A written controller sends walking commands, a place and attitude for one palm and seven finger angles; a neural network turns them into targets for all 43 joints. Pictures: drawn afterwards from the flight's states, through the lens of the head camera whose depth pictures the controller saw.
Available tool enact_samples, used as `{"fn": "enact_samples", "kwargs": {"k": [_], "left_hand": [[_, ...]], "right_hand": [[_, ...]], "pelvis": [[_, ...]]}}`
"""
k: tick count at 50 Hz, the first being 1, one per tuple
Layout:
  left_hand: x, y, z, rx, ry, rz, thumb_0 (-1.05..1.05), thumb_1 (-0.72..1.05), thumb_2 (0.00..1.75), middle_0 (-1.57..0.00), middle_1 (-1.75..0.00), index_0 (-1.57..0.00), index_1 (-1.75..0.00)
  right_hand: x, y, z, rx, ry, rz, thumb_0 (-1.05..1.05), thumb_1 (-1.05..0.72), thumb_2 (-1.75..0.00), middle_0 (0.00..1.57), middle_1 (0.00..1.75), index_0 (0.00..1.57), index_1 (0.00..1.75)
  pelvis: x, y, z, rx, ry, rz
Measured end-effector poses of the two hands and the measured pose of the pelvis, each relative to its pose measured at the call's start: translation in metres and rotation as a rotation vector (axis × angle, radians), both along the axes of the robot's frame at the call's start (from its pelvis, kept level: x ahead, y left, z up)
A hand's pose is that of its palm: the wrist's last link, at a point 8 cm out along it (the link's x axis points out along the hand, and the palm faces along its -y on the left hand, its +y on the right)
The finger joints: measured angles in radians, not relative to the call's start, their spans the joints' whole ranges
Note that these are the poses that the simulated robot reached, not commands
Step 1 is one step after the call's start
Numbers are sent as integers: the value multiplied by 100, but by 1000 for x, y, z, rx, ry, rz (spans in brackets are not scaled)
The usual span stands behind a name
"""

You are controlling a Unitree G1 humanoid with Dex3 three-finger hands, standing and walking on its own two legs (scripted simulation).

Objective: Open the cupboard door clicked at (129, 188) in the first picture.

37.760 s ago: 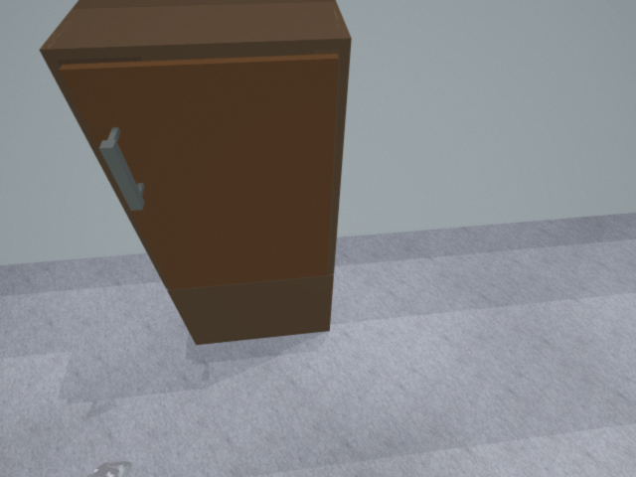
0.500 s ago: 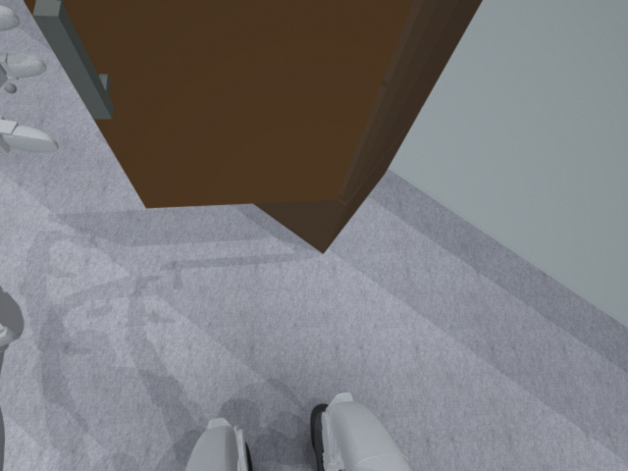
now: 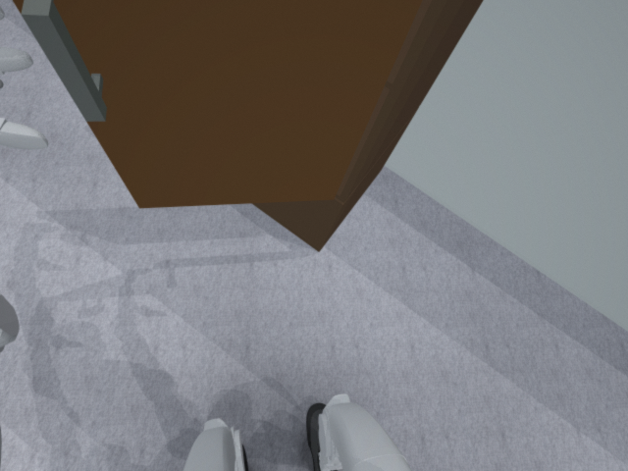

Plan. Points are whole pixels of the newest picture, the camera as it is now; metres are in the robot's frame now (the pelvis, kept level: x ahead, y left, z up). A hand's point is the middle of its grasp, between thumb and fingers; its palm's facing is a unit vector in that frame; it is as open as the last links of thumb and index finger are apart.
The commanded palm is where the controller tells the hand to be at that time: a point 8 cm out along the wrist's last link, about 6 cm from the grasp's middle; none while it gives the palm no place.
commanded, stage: move the hooked fingers beside the handle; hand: left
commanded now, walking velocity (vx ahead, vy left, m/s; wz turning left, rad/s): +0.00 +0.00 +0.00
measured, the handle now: (73, 54) +0.57 +0.20 +0.09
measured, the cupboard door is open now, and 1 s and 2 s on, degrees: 43 42 42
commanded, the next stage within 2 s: slide the fingers in behind the handle in 0.38 s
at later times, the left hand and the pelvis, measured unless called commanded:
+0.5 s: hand (3, 88) +0.52 +0.26 +0.09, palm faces +0.00 -1.00 -0.02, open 14.0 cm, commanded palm +0.51 +0.30 +0.09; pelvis -0.01 +0.00 +0.00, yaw +0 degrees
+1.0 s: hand (36, 90) +0.52 +0.23 +0.09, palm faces -0.01 -1.00 -0.02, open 14.0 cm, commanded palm +0.51 +0.27 +0.09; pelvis -0.01 +0.00 +0.00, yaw +1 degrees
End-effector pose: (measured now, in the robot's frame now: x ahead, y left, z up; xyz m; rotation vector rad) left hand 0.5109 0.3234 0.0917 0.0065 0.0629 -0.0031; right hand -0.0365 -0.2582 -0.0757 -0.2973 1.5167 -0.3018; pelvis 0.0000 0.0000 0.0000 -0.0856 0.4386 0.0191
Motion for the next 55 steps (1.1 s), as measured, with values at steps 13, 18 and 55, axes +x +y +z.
{"fn": "enact_samples", "kwargs": {"k": [13,18,55], "left_hand": [[-4,-7,1,10,-5,-15,-2,-50,30,-30,-120,-30,-120],[-6,-12,2,4,-6,-11,-2,-50,30,-30,-120,-30,-120],[-6,-42,0,-3,-10,-8,-2,-50,30,-30,-120,-30,-121]], "right_hand": [[18,-3,-3,-1,-45,31,0,-90,-90,20,30,21,30],[17,-2,-5,12,-50,25,0,-90,-90,20,30,21,30],[-6,1,-8,33,-35,8,0,-90,-90,20,30,21,30]], "pelvis": [[0,0,0,0,-8,8],[-1,-1,0,3,-16,7],[-10,-3,0,9,-25,9]]}}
